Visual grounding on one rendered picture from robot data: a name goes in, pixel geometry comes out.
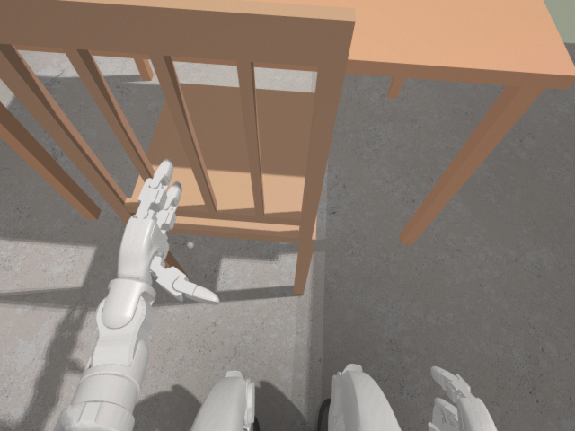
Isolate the robot left forearm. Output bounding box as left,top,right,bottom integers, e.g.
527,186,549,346
53,277,156,431

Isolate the right robot hand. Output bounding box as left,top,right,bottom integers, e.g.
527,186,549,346
428,366,498,431

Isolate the left robot thigh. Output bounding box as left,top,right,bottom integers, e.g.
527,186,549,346
190,377,255,431

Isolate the left robot hand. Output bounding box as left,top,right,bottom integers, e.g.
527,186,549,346
117,158,219,305

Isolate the right robot shin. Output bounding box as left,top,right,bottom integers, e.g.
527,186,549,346
328,364,363,431

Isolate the chair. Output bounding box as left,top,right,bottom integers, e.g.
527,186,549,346
0,0,356,295

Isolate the table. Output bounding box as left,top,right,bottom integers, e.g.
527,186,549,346
0,0,575,245

